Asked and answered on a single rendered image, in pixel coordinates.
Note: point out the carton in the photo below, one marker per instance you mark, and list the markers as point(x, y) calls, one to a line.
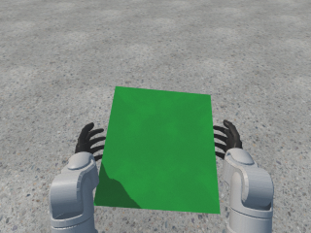
point(159, 153)

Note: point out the robot left hand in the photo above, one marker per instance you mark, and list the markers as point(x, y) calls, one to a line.
point(85, 143)

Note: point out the robot right forearm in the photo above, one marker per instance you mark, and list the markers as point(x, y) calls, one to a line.
point(251, 194)

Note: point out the robot left forearm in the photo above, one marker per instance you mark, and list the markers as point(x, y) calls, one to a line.
point(71, 195)

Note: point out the robot right hand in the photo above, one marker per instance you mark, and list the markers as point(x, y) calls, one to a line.
point(232, 138)

